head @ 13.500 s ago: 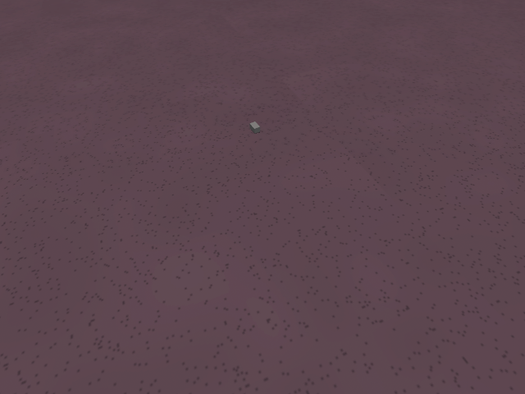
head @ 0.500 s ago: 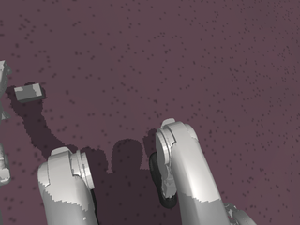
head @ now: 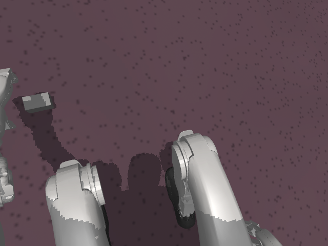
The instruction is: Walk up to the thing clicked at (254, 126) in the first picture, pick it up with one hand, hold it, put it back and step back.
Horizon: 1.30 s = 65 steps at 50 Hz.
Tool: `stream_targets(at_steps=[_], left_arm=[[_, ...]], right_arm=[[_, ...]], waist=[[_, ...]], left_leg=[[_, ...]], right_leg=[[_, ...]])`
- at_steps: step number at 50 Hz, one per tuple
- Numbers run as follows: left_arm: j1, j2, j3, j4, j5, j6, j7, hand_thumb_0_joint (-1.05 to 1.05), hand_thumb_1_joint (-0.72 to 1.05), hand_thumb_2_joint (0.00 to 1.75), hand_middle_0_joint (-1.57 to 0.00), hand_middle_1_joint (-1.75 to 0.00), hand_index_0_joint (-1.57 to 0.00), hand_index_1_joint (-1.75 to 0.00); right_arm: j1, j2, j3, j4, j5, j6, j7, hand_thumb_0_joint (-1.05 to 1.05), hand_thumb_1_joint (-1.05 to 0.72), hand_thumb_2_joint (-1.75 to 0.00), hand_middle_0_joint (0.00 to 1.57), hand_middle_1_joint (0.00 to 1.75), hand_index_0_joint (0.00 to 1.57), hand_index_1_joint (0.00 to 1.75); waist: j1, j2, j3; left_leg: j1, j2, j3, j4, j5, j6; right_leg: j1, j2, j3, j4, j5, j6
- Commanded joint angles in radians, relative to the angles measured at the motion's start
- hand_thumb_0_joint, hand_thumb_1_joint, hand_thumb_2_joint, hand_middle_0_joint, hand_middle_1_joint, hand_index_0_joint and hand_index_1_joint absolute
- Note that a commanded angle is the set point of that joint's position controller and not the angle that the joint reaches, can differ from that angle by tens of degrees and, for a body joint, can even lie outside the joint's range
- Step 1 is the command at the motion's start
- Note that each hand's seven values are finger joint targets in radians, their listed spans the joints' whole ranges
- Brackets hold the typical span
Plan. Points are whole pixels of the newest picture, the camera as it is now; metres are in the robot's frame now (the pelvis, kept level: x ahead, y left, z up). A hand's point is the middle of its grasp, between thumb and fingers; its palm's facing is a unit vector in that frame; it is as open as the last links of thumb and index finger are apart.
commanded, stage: rise first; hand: left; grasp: from above
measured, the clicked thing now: (38, 102) +0.51 +0.27 -0.31
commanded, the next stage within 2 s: approach in 0.44 s
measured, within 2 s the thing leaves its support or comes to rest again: neither
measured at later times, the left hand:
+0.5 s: hand (3, 105) +0.47 +0.31 -0.18, palm faces -0.44 -0.08 -0.89, open 11.9 cm
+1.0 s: hand (32, 83) +0.52 +0.24 -0.18, palm faces -0.40 -0.07 -0.92, open 12.2 cm
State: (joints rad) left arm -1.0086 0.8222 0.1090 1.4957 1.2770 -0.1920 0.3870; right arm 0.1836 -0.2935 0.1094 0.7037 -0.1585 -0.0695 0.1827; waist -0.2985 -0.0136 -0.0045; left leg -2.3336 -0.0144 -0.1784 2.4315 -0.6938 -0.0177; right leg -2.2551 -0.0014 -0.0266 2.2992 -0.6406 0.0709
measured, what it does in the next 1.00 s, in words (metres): stands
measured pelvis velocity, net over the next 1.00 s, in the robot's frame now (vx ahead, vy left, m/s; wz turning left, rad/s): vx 0.00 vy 0.00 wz -0.01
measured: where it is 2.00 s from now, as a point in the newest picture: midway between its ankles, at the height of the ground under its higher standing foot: (143, 224)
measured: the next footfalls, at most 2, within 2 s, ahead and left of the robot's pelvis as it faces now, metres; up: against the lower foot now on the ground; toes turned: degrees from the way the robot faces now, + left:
none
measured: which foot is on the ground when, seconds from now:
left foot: down 0.00-1.00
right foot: down 0.00-1.00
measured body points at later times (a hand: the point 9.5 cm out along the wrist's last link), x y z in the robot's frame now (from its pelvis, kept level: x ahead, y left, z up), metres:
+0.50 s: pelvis +0.00 +0.00 +0.00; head +0.25 +0.08 +0.36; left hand +0.49 +0.31 -0.13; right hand +0.03 -0.27 -0.09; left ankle +0.07 +0.13 -0.29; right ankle +0.11 -0.15 -0.29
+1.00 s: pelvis +0.00 +0.00 -0.01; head +0.26 +0.07 +0.36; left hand +0.54 +0.24 -0.12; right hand +0.01 -0.27 -0.08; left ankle +0.07 +0.13 -0.29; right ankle +0.11 -0.15 -0.29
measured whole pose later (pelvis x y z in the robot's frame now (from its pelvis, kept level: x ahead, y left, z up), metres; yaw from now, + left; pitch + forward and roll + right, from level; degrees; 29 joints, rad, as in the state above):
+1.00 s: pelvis +0.00 +0.00 -0.01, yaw +0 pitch +34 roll -10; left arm -1.20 0.80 0.08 1.64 1.32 -0.10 0.46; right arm 0.21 -0.31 0.15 0.67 -0.17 -0.09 0.17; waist -0.40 -0.01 0.01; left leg -2.36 -0.01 -0.19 2.44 -0.69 -0.03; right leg -2.29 0.01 -0.03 2.31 -0.63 0.06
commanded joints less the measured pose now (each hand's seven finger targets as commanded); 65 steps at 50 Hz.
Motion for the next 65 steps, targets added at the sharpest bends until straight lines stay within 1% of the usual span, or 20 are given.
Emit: stream_targets(at_steps=[1, 5, 9, 16, 20, 28, 33, 34, 36, 40, 48, 50, 51, 53, 54, 59, 60, 61, 63, 65], left_arm=[[-0.328, 0.231, 0.016, -0.16, -0.015, -0.011, 0.04, 0.0, -0.2, 0.74, -0.39, -0.67, -0.38, -0.68], [-0.339, 0.259, 0.027, -0.142, -0.008, -0.006, 0.05, 0.0, -0.2, 0.74, -0.41, -0.65, -0.39, -0.67], [-0.312, 0.207, 0.002, -0.103, -0.004, -0.002, 0.046, 0.0, -0.2, 0.74, -0.41, -0.65, -0.39, -0.67], [-0.347, 0.217, -0.001, -0.101, -0.006, -0.004, 0.042, 0.0, -0.18, 0.72, -0.41, -0.65, -0.4, -0.66], [-0.35, 0.278, 0.031, -0.128, -0.005, -0.009, 0.045, 0.0, -0.16, 0.7, -0.44, -0.63, -0.42, -0.64], [-0.323, 0.24, 0.019, -0.131, -0.001, -0.006, 0.044, 0.0, -0.22, 0.74, -0.36, -0.7, -0.36, -0.72], [-0.418, 0.133, -0.054, -0.162, -0.02, 0.0, 0.036, 0.0, -0.23, 0.75, -0.36, -0.73, -0.36, -0.73], [-0.485, 0.154, -0.045, -0.201, -0.017, -0.006, 0.039, 0.0, -0.23, 0.76, -0.36, -0.73, -0.35, -0.74], [-0.478, 0.104, -0.081, -0.117, -0.018, 0.006, 0.045, 0.0, -0.24, 0.76, -0.36, -0.72, -0.35, -0.73], [-0.535, 0.117, -0.084, -0.019, 0.015, 0.028, 0.074, 0.0, -0.22, 0.75, -0.36, -0.73, -0.36, -0.73], [-0.466, 0.23, -0.009, 0.041, 0.036, 0.112, 0.107, 0.0, -0.24, 0.76, -0.35, -0.73, -0.34, -0.73], [-0.446, 0.286, 0.024, 0.014, 0.018, 0.125, 0.102, 0.0, -0.26, 0.78, -0.35, -0.71, -0.34, -0.73], [-0.395, 0.246, -0.006, 0.055, 0.01, 0.138, 0.089, 0.0, -0.26, 0.78, -0.35, -0.7, -0.34, -0.72], [-0.415, 0.315, 0.048, -0.04, -0.023, 0.132, 0.083, 0.0, -0.25, 0.77, -0.34, -0.72, -0.33, -0.73], [-0.38, 0.303, 0.043, -0.039, -0.029, 0.131, 0.069, 0.0, -0.26, 0.76, -0.33, -0.73, -0.33, -0.73], [-0.432, 0.304, 0.06, -0.18, -0.053, 0.073, 0.014, 0.0, -0.29, 0.8, -0.32, -0.75, -0.31, -0.76], [-0.44, 0.29, 0.051, -0.193, -0.05, 0.058, 0.005, 0.0, -0.29, 0.8, -0.32, -0.76, -0.31, -0.77], [-0.441, 0.171, -0.037, -0.186, -0.059, 0.05, -0.014, 0.0, -0.3, 0.8, -0.3, -0.77, -0.29, -0.78], [-0.5, 0.221, -0.023, -0.264, -0.06, 0.022, -0.015, 0.0, -0.31, 0.84, -0.3, -0.78, -0.29, -0.79], [-0.509, 0.187, -0.054, -0.239, -0.046, 0.012, -0.016, 0.0, -0.3, 0.86, -0.31, -0.79, -0.29, -0.8]], right_arm=[[0.219, -0.275, -0.091, 0.002, 0.004, 0.0, -0.014, 0.0, -0.9, -0.9, 0.2, 0.3, 0.2, 0.3], [0.216, -0.276, -0.088, 0.006, 0.006, 0.001, -0.018, 0.0, -0.9, -0.9, 0.2, 0.3, 0.2, 0.3], [0.209, -0.269, -0.086, 0.003, 0.004, 0.0, -0.019, 0.0, -0.9, -0.9, 0.2, 0.3, 0.2, 0.3], [0.216, -0.275, -0.087, 0.007, 0.004, -0.006, -0.019, 0.0, -0.9, -0.9, 0.2, 0.3, 0.2, 0.3], [0.218, -0.278, -0.081, 0.003, 0.0, -0.01, -0.02, 0.0, -0.9, -0.9, 0.2, 0.3, 0.2, 0.3], [0.213, -0.277, -0.092, 0.0, 0.003, -0.008, -0.017, 0.0, -0.89, -0.89, 0.2, 0.3, 0.2, 0.3], [0.231, -0.272, -0.096, 0.015, 0.007, -0.012, -0.018, 0.0, -0.9, -0.89, 0.2, 0.3, 0.2, 0.3], [0.248, -0.273, -0.098, 0.025, 0.002, -0.013, -0.019, 0.0, -0.9, -0.89, 0.2, 0.3, 0.2, 0.3], [0.246, -0.271, -0.09, 0.028, 0.001, -0.016, -0.024, 0.0, -0.89, -0.89, 0.2, 0.3, 0.2, 0.3], [0.252, -0.28, -0.069, 0.025, -0.007, -0.02, -0.028, 0.0, -0.89, -0.89, 0.2, 0.3, 0.2, 0.3], [0.232, -0.3, -0.034, -0.033, -0.008, -0.024, -0.018, 0.0, -0.89, -0.89, 0.2, 0.3, 0.2, 0.3], [0.213, -0.297, -0.028, -0.048, -0.001, -0.02, -0.019, 0.0, -0.89, -0.89, 0.2, 0.3, 0.2, 0.3], [0.215, -0.293, -0.028, -0.049, 0.004, -0.021, -0.017, 0.0, -0.89, -0.89, 0.2, 0.3, 0.2, 0.3], [0.218, -0.3, -0.029, -0.058, 0.003, -0.02, -0.017, 0.0, -0.89, -0.89, 0.2, 0.3, 0.2, 0.3], [0.219, -0.302, -0.028, -0.064, 0.006, -0.022, -0.017, 0.0, -0.89, -0.89, 0.2, 0.3, 0.2, 0.3], [0.247, -0.311, -0.055, -0.043, -0.004, -0.01, -0.022, 0.0, -0.9, -0.89, 0.2, 0.3, 0.2, 0.3], [0.262, -0.308, -0.056, -0.034, -0.009, -0.009, -0.023, 0.0, -0.89, -0.89, 0.2, 0.3, 0.2, 0.3], [0.259, -0.29, -0.053, -0.031, -0.005, -0.012, -0.02, 0.0, -0.9, -0.89, 0.2, 0.3, 0.2, 0.3], [0.279, -0.302, -0.069, -0.017, -0.006, -0.01, -0.027, 0.0, -0.89, -0.89, 0.2, 0.3, 0.2, 0.3], [0.294, -0.307, -0.073, 0.001, -0.008, -0.007, -0.029, 0.0, -0.89, -0.89, 0.2, 0.3, 0.2, 0.3]], waist=[[-0.028, 0.37, -0.675], [-0.019, 0.367, -0.659], [-0.027, 0.361, -0.653], [-0.041, 0.363, -0.642], [-0.027, 0.356, -0.659], [-0.016, 0.389, -0.693], [-0.066, 0.386, -0.667], [-0.088, 0.36, -0.663], [-0.096, 0.331, -0.639], [-0.114, 0.376, -0.617], [-0.087, 0.411, -0.645], [-0.057, 0.373, -0.689], [-0.066, 0.361, -0.667], [-0.058, 0.33, -0.687], [-0.055, 0.338, -0.673], [-0.082, 0.364, -0.698], [-0.092, 0.375, -0.708], [-0.1, 0.369, -0.678], [-0.112, 0.386, -0.722], [-0.113, 0.408, -0.694]], left_leg=[[0.546, -0.004, 0.118, -0.272, 0.192, 0.036], [0.523, -0.007, 0.123, -0.276, 0.173, 0.038], [0.541, -0.008, 0.119, -0.278, 0.172, 0.036], [0.542, -0.006, 0.114, -0.27, 0.179, 0.034], [0.506, -0.009, 0.127, -0.255, 0.173, 0.041], [0.548, -0.01, 0.125, -0.272, 0.16, 0.034], [0.538, -0.004, 0.121, -0.271, 0.154, 0.035], [0.53, -0.002, 0.119, -0.257, 0.15, 0.038], [0.489, -0.005, 0.125, -0.25, 0.129, 0.042], [0.521, -0.003, 0.112, -0.257, 0.159, 0.033], [0.514, -0.005, 0.122, -0.257, 0.209, 0.036], [0.463, -0.006, 0.134, -0.239, 0.2, 0.048], [0.446, -0.007, 0.142, -0.233, 0.195, 0.051], [0.414, -0.004, 0.138, -0.229, 0.188, 0.057], [0.415, -0.006, 0.141, -0.231, 0.197, 0.054], [0.453, 0.001, 0.123, -0.209, 0.195, 0.039], [0.454, 0.001, 0.124, -0.207, 0.198, 0.037], [0.454, -0.002, 0.125, -0.199, 0.186, 0.034], [0.496, 0.004, 0.118, -0.202, 0.189, 0.033], [0.507, 0.002, 0.115, -0.213, 0.188, 0.025]], right_leg=[[0.32, 0.023, -0.147, -0.195, 0.207, -0.094], [0.314, 0.022, -0.142, -0.199, 0.192, -0.097], [0.295, 0.023, -0.147, -0.197, 0.187, -0.098], [0.281, 0.023, -0.15, -0.186, 0.193, -0.098], [0.324, 0.022, -0.141, -0.195, 0.189, -0.095], [0.3, 0.024, -0.146, -0.19, 0.174, -0.1], [0.278, 0.026, -0.149, -0.199, 0.183, -0.102], [0.284, 0.028, -0.15, -0.203, 0.184, -0.1], [0.288, 0.029, -0.144, -0.217, 0.17, -0.098], [0.245, 0.027, -0.159, -0.188, 0.193, -0.103], [0.303, 0.028, -0.154, -0.164, 0.229, -0.103], [0.366, 0.032, -0.142, -0.17, 0.229, -0.099], [0.375, 0.034, -0.135, -0.175, 0.229, -0.096], [0.421, 0.035, -0.134, -0.187, 0.225, -0.088], [0.418, 0.032, -0.133, -0.179, 0.225, -0.092], [0.404, 0.033, -0.146, -0.189, 0.206, -0.104], [0.419, 0.033, -0.147, -0.189, 0.212, -0.102], [0.381, 0.033, -0.148, -0.194, 0.2, -0.106], [0.387, 0.036, -0.154, -0.202, 0.211, -0.099], [0.352, 0.032, -0.163, -0.196, 0.204, -0.105]])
